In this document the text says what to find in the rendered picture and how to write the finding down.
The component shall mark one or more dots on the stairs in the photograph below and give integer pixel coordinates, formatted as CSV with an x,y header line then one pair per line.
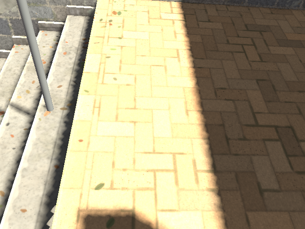
x,y
33,141

